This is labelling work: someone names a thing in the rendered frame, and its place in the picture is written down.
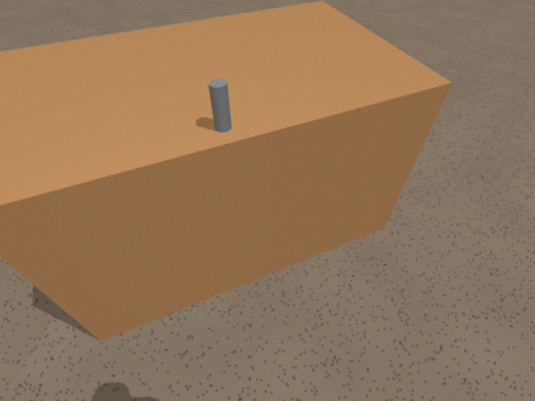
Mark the can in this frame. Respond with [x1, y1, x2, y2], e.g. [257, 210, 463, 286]
[208, 78, 232, 132]

